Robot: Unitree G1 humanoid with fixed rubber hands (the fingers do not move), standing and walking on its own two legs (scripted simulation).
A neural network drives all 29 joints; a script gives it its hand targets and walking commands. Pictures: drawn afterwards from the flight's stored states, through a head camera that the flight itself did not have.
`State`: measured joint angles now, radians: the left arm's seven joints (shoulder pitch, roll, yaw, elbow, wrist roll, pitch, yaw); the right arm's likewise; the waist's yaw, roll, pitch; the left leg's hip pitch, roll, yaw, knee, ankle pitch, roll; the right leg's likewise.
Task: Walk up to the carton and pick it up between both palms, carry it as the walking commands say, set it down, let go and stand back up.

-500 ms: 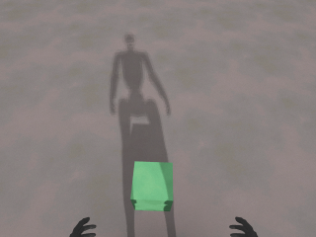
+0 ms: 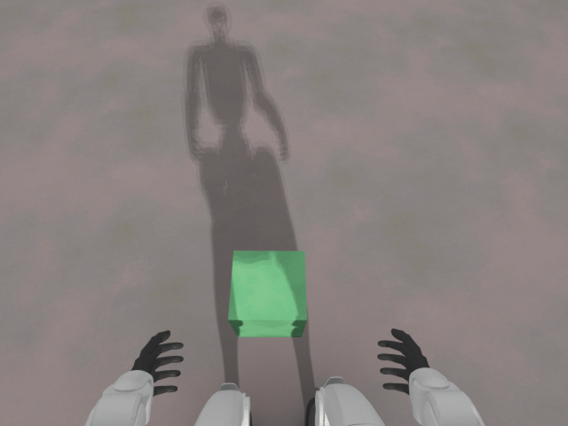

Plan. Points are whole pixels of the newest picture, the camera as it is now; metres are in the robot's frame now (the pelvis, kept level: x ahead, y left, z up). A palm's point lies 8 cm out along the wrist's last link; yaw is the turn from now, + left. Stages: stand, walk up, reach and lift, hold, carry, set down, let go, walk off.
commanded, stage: reach and lift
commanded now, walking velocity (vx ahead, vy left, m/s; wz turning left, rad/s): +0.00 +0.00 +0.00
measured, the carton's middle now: (269, 296) +0.46 +0.04 -0.59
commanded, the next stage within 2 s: none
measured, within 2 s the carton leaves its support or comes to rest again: neither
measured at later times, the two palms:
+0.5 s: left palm (168, 297) +0.33 +0.20 -0.13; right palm (388, 303) +0.31 -0.18 -0.13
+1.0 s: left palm (177, 229) +0.47 +0.21 -0.15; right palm (366, 237) +0.45 -0.17 -0.16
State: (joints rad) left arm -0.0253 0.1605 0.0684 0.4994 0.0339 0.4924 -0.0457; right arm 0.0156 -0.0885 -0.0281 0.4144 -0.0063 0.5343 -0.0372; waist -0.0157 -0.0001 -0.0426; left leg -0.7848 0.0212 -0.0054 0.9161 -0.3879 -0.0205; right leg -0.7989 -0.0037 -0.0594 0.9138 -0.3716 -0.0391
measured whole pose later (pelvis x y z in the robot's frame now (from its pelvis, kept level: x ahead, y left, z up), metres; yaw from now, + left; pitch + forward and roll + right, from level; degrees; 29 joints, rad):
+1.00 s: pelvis -0.03 +0.02 -0.06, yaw +0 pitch +43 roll -1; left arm -1.11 0.28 0.28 1.02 0.00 0.10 -0.01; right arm -1.03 -0.15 -0.33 0.89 -0.03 0.11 -0.11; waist -0.03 0.01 -0.09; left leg -1.51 -0.02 -0.02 1.07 -0.32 0.00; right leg -1.51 0.00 -0.02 1.05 -0.30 -0.01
